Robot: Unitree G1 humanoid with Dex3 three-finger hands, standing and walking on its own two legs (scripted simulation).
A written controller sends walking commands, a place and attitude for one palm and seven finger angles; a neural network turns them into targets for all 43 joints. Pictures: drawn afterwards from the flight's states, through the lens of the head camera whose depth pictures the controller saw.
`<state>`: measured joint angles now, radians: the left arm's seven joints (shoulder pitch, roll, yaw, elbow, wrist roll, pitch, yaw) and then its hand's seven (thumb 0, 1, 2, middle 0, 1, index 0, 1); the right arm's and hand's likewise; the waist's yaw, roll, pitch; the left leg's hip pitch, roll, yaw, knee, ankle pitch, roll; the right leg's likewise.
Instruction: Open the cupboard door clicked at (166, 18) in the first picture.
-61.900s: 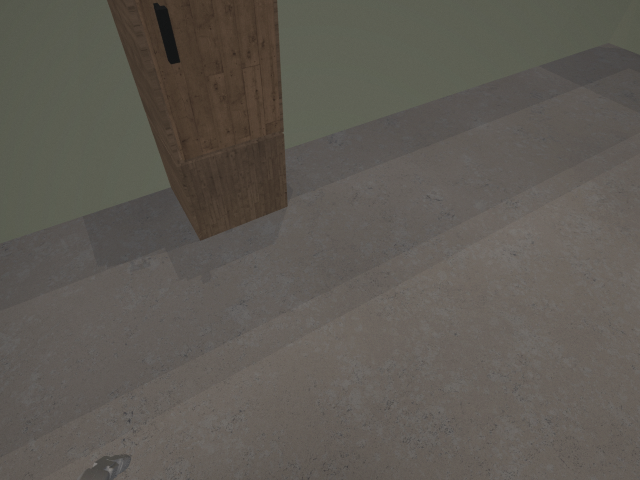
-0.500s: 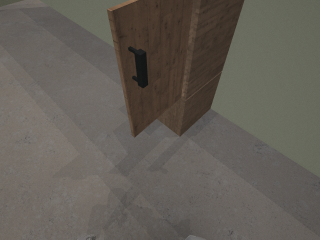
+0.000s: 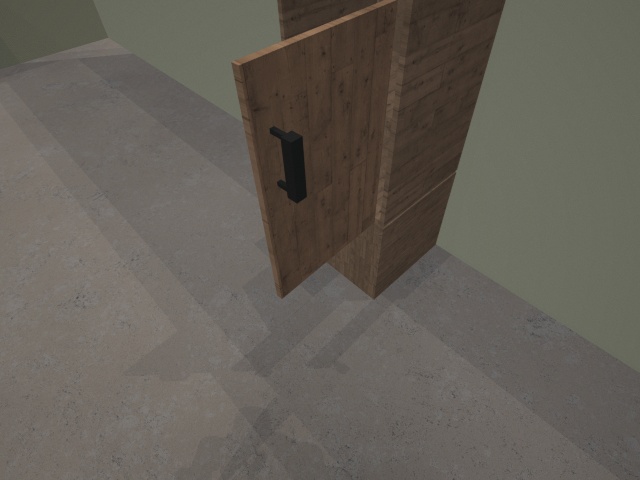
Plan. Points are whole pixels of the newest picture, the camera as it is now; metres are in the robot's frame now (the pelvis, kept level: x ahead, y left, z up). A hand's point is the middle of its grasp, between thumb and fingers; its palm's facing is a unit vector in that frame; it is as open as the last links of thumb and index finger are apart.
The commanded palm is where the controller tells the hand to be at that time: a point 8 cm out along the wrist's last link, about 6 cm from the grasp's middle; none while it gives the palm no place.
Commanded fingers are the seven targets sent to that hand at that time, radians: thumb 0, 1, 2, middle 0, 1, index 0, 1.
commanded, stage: let the arm hang, fingers relaxed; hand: left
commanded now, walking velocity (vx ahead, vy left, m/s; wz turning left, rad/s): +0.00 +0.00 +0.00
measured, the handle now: (286, 164) +0.61 +0.10 +0.06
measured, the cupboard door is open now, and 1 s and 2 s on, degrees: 92 92 92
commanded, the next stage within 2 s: look to check the result in 0.30 s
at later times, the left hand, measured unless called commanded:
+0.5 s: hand out of the picture +0.08 +0.22 -0.16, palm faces +0.00 -0.96 -0.29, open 7.4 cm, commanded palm none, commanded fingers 0.00 0.90 0.90 -0.20 -0.30 -0.20 -0.30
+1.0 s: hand out of the picture +0.12 +0.23 -0.15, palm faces +0.00 -0.94 -0.33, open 7.4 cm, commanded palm none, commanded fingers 0.00 0.90 0.90 -0.20 -0.30 -0.20 -0.30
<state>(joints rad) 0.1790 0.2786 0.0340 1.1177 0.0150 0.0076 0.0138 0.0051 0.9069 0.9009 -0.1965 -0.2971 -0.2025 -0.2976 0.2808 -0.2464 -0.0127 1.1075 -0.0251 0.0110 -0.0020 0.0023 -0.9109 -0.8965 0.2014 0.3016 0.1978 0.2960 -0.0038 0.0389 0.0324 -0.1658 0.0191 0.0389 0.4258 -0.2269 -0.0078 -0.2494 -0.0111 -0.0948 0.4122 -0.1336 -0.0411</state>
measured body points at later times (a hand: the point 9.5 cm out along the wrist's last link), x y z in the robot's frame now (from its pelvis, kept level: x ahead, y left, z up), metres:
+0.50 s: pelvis +0.03 +0.00 +0.01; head +0.04 -0.01 +0.45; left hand +0.08 +0.27 -0.14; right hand +0.07 -0.27 -0.15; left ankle +0.00 +0.13 -0.74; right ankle +0.06 -0.09 -0.74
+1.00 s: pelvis +0.04 -0.01 +0.01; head +0.06 -0.02 +0.46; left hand +0.12 +0.28 -0.13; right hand +0.11 -0.29 -0.14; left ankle +0.00 +0.13 -0.74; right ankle +0.06 -0.09 -0.74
